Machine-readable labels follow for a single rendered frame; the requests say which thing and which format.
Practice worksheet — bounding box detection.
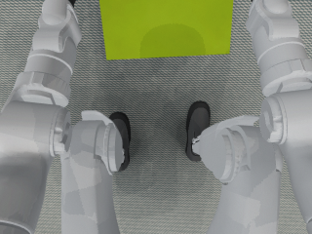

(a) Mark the right robot upper arm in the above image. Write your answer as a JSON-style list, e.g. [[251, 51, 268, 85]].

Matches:
[[258, 89, 312, 234]]

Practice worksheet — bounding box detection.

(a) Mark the left robot upper arm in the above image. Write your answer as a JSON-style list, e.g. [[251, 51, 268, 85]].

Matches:
[[0, 100, 72, 234]]

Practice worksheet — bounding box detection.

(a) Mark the right robot forearm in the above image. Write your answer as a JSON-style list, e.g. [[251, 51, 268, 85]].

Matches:
[[246, 0, 312, 98]]

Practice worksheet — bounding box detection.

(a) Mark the robot right foot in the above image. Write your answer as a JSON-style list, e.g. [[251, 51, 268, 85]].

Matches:
[[185, 100, 211, 162]]

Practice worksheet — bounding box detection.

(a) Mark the right robot shin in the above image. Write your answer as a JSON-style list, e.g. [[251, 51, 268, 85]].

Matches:
[[192, 115, 284, 172]]

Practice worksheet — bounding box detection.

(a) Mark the left robot forearm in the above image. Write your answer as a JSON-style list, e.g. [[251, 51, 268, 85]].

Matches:
[[0, 0, 83, 117]]

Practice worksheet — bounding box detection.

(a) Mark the carton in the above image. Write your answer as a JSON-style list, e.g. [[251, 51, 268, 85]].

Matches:
[[99, 0, 234, 60]]

